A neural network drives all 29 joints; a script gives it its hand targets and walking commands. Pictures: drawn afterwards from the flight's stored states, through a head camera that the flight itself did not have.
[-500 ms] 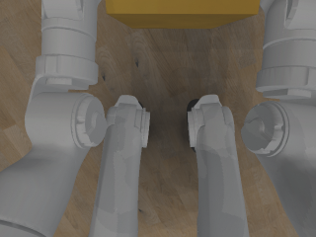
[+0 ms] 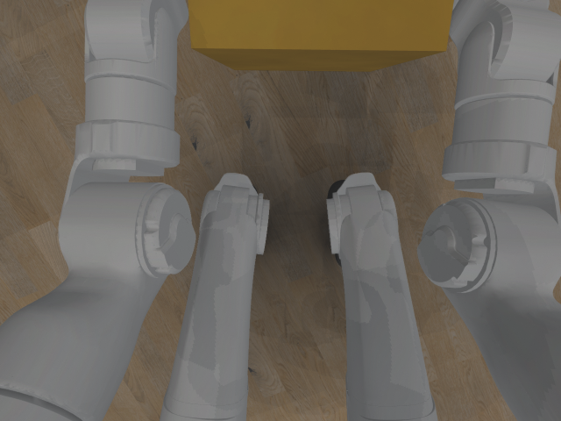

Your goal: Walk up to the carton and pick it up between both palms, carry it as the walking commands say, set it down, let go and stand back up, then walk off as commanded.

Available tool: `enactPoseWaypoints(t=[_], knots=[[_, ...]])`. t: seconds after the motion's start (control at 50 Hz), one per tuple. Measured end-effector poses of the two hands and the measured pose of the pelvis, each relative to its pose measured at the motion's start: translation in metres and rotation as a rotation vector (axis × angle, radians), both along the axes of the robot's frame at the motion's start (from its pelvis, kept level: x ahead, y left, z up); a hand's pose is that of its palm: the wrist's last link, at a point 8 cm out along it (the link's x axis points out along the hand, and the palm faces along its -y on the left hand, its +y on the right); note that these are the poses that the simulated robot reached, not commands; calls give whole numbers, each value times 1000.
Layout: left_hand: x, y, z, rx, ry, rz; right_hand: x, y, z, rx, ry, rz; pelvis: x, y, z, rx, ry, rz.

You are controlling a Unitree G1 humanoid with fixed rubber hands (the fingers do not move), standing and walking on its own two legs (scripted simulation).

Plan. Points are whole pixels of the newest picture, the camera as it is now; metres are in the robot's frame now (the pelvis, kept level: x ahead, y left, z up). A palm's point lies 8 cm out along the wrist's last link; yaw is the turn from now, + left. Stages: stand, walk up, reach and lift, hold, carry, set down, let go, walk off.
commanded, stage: reach and lift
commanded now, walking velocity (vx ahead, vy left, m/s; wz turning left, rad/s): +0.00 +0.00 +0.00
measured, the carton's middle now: out of the picture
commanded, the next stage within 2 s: none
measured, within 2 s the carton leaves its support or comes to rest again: neither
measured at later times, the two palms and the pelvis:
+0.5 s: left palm out of the picture +0.54 +0.13 -0.04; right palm out of the picture +0.52 -0.16 -0.04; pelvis +0.00 +0.00 +0.05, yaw +0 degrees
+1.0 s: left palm out of the picture +0.51 +0.14 +0.06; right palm out of the picture +0.50 -0.15 +0.06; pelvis +0.05 +0.00 +0.11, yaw +0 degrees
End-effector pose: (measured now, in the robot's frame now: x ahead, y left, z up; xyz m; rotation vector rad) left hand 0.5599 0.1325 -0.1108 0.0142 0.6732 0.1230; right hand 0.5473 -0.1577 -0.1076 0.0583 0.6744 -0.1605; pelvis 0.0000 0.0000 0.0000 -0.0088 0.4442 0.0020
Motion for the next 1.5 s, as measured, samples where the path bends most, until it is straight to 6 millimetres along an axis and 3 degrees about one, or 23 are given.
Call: enactPoseWaypoints(t=[0.74, 0.94, 1.14, 1.5], knots=[[-33, -2, 109, 1, -4, 0, -35, -2, 106, -2, -4, 0, 1, 1, 74, 5, -98, -4], [-49, 3, 153, -1, 63, 7, -48, 2, 152, 1, 63, 4, 34, 0, 97, 7, 69, -5], [-53, 5, 208, -20, 61, 6, -52, 4, 211, -18, 62, 11, 68, 3, 140, -3, 92, 2], [-71, 1, 241, -22, 61, 14, -68, 0, 243, -6, 62, 7, 103, 1, 191, -5, 58, 6]])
